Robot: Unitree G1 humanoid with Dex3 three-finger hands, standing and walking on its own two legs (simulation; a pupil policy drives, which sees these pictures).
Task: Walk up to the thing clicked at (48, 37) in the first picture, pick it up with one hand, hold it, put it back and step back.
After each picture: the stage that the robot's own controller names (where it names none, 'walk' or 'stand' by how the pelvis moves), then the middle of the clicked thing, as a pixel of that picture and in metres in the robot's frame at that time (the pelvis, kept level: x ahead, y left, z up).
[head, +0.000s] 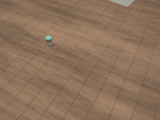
stand; (49, 41) +1.37 +0.37 -0.72
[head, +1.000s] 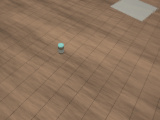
walk; (60, 48) +1.27 +0.16 -0.70
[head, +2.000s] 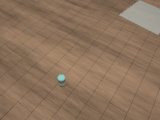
walk; (61, 80) +0.78 +0.14 -0.71
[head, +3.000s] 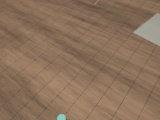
walk; out of the picture +0.45 +0.19 -0.69
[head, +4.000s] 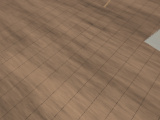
stand; out of the picture +0.29 +0.14 -0.71
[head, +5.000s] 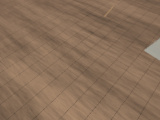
stand; out of the picture +0.28 +0.14 -0.72
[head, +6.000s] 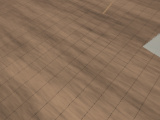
stand; out of the picture +0.30 +0.16 -0.73
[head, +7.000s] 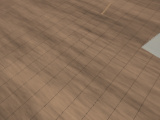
stand; out of the picture +0.28 +0.16 -0.73
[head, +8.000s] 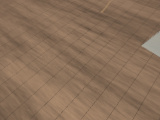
stand; out of the picture +0.28 +0.16 -0.73
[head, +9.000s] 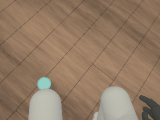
go down; (45, 85) +0.36 +0.16 -0.41
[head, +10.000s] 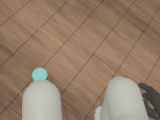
go down; (40, 77) +0.38 +0.18 -0.31
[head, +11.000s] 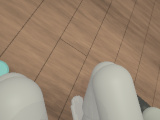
close in; out of the picture +0.36 +0.21 -0.23
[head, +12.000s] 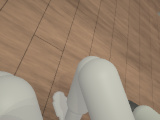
close; out of the picture +0.37 +0.22 -0.22
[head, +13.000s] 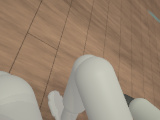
close; out of the picture +0.37 +0.22 -0.22
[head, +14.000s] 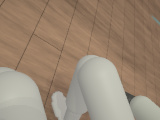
lift; out of the picture +0.35 +0.22 -0.21
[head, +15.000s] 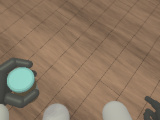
lift; (25, 86) +0.31 +0.19 +0.01
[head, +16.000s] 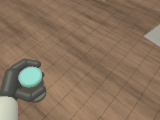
hold; (33, 85) +0.32 +0.17 +0.04
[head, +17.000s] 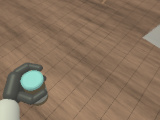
hold; (35, 88) +0.32 +0.17 +0.03
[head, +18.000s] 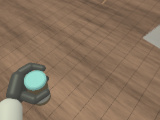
hold; (38, 88) +0.32 +0.16 +0.02
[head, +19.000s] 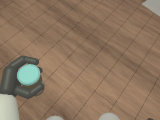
crouch; (32, 81) +0.35 +0.17 -0.03
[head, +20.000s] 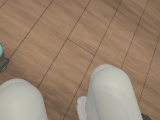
lower; out of the picture +0.41 +0.23 -0.15
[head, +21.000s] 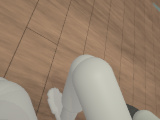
lower; out of the picture +0.40 +0.25 -0.22
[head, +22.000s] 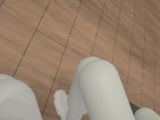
lower; out of the picture +0.39 +0.26 -0.21
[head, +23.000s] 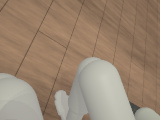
lower; out of the picture +0.38 +0.25 -0.21
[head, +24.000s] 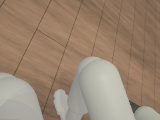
rest; out of the picture +0.38 +0.26 -0.21
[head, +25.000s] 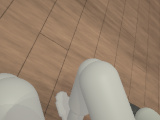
withdraw; out of the picture +0.37 +0.23 -0.23
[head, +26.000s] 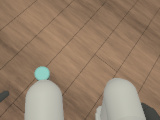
walk; (42, 76) +0.39 +0.18 -0.33
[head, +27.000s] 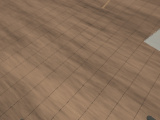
stand; out of the picture +0.30 +0.14 -0.66
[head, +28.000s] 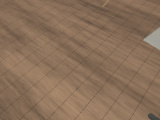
stand; out of the picture +0.32 +0.15 -0.66
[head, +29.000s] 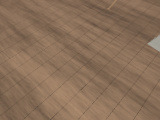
stand; out of the picture +0.32 +0.14 -0.70
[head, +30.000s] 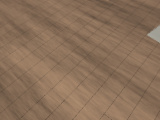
walk; out of the picture +0.34 +0.14 -0.71
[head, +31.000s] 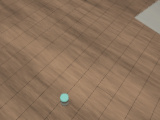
walk; (64, 99) +0.50 +0.10 -0.71
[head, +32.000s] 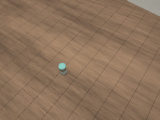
walk; (62, 69) +0.81 +0.23 -0.69
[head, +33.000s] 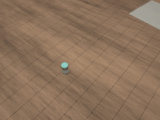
stand; (65, 68) +0.96 +0.18 -0.70
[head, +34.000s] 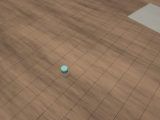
stand; (64, 71) +0.96 +0.18 -0.73
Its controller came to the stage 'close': yes
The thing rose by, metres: 0.73
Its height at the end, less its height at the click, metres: +0.00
